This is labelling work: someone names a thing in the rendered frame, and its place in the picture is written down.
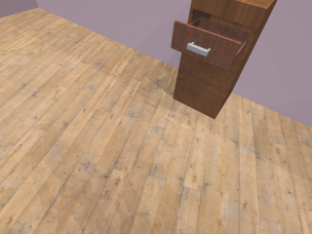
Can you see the handle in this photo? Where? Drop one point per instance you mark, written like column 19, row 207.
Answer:
column 197, row 49

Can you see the cabinet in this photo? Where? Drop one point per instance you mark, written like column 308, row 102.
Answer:
column 206, row 87

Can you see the drawer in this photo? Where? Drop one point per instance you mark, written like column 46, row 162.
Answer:
column 226, row 43

